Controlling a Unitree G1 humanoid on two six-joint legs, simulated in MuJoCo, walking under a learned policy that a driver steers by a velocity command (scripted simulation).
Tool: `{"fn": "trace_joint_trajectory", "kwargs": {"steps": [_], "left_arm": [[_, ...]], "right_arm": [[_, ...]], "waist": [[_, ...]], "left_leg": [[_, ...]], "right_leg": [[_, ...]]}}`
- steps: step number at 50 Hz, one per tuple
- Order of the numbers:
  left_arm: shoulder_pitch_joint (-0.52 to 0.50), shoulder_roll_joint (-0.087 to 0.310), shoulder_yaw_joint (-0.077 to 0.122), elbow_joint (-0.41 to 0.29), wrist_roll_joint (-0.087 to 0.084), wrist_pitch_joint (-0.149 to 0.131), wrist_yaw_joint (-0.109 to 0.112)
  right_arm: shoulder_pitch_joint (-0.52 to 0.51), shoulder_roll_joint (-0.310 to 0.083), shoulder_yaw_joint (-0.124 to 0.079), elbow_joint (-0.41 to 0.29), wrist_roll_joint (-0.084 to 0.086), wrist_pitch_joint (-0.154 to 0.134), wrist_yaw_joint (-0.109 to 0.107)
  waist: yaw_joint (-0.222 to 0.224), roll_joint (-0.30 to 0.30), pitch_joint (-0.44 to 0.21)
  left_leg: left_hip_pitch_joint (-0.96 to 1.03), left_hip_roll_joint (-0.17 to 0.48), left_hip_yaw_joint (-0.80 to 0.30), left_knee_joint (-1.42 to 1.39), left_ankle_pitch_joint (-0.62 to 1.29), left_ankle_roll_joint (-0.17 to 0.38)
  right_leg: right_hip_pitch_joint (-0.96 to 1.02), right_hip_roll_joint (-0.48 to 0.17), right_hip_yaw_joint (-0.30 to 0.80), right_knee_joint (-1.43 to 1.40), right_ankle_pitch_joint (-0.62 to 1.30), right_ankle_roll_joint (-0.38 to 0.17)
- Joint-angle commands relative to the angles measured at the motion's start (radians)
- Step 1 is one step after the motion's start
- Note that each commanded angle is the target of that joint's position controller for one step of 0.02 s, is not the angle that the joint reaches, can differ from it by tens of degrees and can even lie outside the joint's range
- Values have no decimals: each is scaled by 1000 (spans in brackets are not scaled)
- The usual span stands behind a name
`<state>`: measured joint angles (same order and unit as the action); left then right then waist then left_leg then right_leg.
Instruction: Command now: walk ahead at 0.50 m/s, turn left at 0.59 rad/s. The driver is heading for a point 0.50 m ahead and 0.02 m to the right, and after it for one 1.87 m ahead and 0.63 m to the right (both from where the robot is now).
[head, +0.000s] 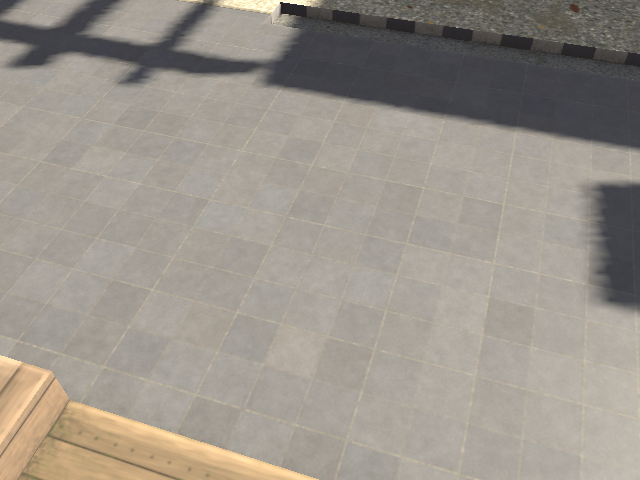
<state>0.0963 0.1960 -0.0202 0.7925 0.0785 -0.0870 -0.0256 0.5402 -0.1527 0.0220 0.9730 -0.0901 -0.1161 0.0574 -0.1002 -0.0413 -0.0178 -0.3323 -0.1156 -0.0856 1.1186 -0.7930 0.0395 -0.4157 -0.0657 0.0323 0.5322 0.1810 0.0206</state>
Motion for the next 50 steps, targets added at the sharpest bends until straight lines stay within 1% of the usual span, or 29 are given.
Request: {"fn": "trace_joint_trajectory", "kwargs": {"steps": [1, 2, 3, 4, 5, 6, 7, 9, 10, 12, 15, 17, 20, 23, 26, 27, 29, 30, 32, 33, 34, 35, 37, 38, 40, 42, 44, 46, 50], "left_arm": [[398, 233, 89, 102, -29, -13, 5], [539, 299, 111, 141, -4, -34, 8], [542, 360, 111, 96, 17, -26, -13], [553, 329, 124, 93, 54, -5, -39], [484, 280, 111, 119, 37, 0, -53], [396, 117, 55, 119, 37, 1, -68], [325, 28, 22, 111, 35, -1, -62], [310, -15, 9, 159, 21, -30, -18], [288, -24, 4, 157, 7, -54, 5], [425, 49, 6, 224, 0, -88, 16], [457, 168, 24, 266, 17, -75, -18], [454, 147, 20, 265, 12, -65, -25], [775, 18, 0, 406, 20, -52, 34], [761, -72, -32, 375, 0, -49, 41], [589, 47, -9, 309, 24, -38, -15], [558, 69, 21, 283, -108, -21, 14], [609, 89, 26, 293, -73, 11, 42], [659, 111, 23, 358, 25, -9, 5], [597, 128, 51, 345, 8, -13, -31], [663, 93, 36, 376, 58, 5, -70], [908, -86, 12, 422, 46, 11, -108], [765, 11, 23, 333, 19, 8, -121], [355, 85, 45, 185, -35, -22, -88], [375, 62, 36, 189, -24, -29, -66], [305, -27, 28, 176, 12, -30, -32], [378, -24, 45, 215, 17, -11, -31], [401, -69, 29, 203, 26, -9, -50], [290, -61, 19, 155, 29, -11, -59], [124, 47, 35, 85, 7, 8, -60]], "right_arm": [[-100, -222, -44, -86, 4, 12, 30], [34, -74, -10, -68, 9, 4, 56], [282, 26, -3, -49, 53, -3, 65], [127, -109, -26, -127, 76, 6, 59], [-82, -162, -44, -177, 78, 18, 28], [-112, -147, -35, -161, 57, 27, 0], [-61, -102, -23, -138, 44, 33, -5], [-81, -25, 4, -137, 5, 48, 18], [-106, -19, 10, -138, -15, 50, 35], [-314, -89, -21, -158, 26, 38, 49], [-356, -116, -25, -176, 11, 46, 43], [-371, -127, -26, -177, -13, 52, 33], [-548, -72, -9, -215, 0, 47, 15], [-666, -52, 7, -220, -10, 42, 45], [-705, -76, 12, -259, 8, 54, 58], [-766, -73, -12, -224, 142, 61, 19], [-767, -90, -17, -208, 130, 62, -12], [-716, -98, 12, -215, -48, 74, 37], [-463, -216, -56, -112, -29, 65, 25], [-175, -250, -80, -42, -4, 38, 14], [61, -293, -88, 23, -12, 50, 23], [179, -263, -90, 59, -7, 60, 35], [-4, -227, -91, 49, 20, 54, 11], [-139, -125, -60, 4, -1, 51, 5], [-246, -26, -29, -8, -3, 8, -17], [-180, -36, -34, 11, 29, -22, -30], [-213, -64, -49, 0, -3, -26, -26], [-190, 35, -17, 19, -23, -38, -49], [-73, -18, -4, 56, -40, -40, -44]], "waist": [[225, 10, 64], [217, -136, -166], [118, -294, -347], [226, -160, -232], [218, -72, -30], [146, 102, 16], [67, 127, 67], [22, 8, 158], [51, 30, 128], [145, -14, 86], [94, 3, 74], [92, 11, 49], [244, -6, 116], [261, 20, 143], [215, -5, 196], [250, 116, 273], [288, 32, 313], [251, -96, 179], [132, 57, 80], [53, 83, -71], [89, 313, -459], [-19, 228, -587], [-34, 64, -164], [32, -19, -91], [151, 43, 80], [159, 61, 98], [190, 69, 81], [154, 12, 91], [98, 34, 136]], "left_leg": [[-242, 125, -307, 106, 466, 146], [-418, 28, -183, 541, 422, 50], [-754, -71, -47, 1057, -19, -20], [-1057, -46, -81, 1189, 34, -58], [-1220, 43, -71, 1173, 188, -63], [-1101, 116, -117, 990, 411, -27], [-897, 188, -135, 757, 563, 9], [-799, 253, -89, 584, 686, 42], [-742, 253, -73, 344, 837, 48], [-512, 223, 25, -12, 1061, 9], [-563, 194, -5, -21, 976, -6], [-603, 172, 15, -40, 899, -3], [-1142, 218, -104, -271, 961, -32], [-862, 256, 25, -495, 1236, -14], [-172, 187, 144, -480, 1286, 22], [-141, 158, 196, -584, 1304, 6], [-183, 172, 160, -719, 1192, -19], [-144, 239, 68, -744, 1152, 2], [133, 206, 168, -854, 1177, 30], [616, 258, 145, -706, 1320, 95], [1164, 440, 4, -323, 1816, 339], [1261, 557, -225, -386, 1699, 418], [748, 555, -190, -649, 956, 294], [493, 557, -154, -710, 876, 288], [60, 465, -37, -817, 927, 224], [-42, 463, 15, -918, 867, 260], [-37, 463, 63, -866, 944, 268], [64, 456, 119, -793, 876, 214], [16, 405, 223, -698, 627, 180]], "right_leg": [[506, -4, -52, -207, 3, -93], [832, -163, 51, 99, 490, -290], [1039, -404, 363, 215, 1071, -520], [1006, -499, 609, 99, 778, -573], [802, -494, 566, 34, 363, -500], [554, -388, 434, -25, 51, -387], [290, -324, 305, -83, -5, -312], [35, -208, 193, -158, -128, -265], [13, -152, 132, -176, -182, -272], [-63, -115, 41, -199, -138, -278], [122, -191, 121, -123, 136, -278], [254, -197, 120, -65, 171, -266], [821, -241, 241, 45, -19, -265], [574, -136, 118, 41, -138, -245], [-26, -78, 13, -73, -427, -232], [0, -90, 53, -71, -412, -190], [218, -69, 60, 36, -281, -173], [344, -88, 85, 98, -256, -198], [376, -43, 48, 383, -67, -169], [110, -29, 29, 632, -145, -109], [-129, 78, -38, 1118, -878, -22], [-267, 93, 15, 1373, -1006, 1], [-557, -5, 14, 1346, -876, -49], [-425, -69, 87, 1157, -721, -86], [-198, -140, 113, 780, -450, -127], [-122, -111, 92, 624, -385, -130], [-135, -124, 115, 599, -255, -138], [-262, -172, 189, 394, -35, -131], [-173, -126, 92, 241, 227, -99]]}}
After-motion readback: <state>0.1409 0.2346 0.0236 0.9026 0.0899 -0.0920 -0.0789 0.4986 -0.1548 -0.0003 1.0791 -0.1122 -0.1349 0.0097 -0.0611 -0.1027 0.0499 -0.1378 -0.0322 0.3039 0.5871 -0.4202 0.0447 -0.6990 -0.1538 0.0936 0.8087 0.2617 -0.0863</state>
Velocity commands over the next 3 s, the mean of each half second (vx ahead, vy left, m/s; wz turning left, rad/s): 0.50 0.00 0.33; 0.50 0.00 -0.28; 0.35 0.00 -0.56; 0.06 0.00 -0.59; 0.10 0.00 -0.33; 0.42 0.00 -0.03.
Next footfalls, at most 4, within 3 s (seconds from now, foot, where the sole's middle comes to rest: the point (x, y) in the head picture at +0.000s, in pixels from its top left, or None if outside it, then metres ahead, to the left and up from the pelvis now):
0.02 right None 0.11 -0.12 -0.83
0.66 left None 0.54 0.17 -0.97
1.26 right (352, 417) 0.83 -0.13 -1.12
1.60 left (278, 361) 1.03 0.06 -1.12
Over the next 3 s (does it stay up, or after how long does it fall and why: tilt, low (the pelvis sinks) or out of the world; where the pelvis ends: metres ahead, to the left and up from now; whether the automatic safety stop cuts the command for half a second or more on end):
stays up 1.04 -0.19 -0.37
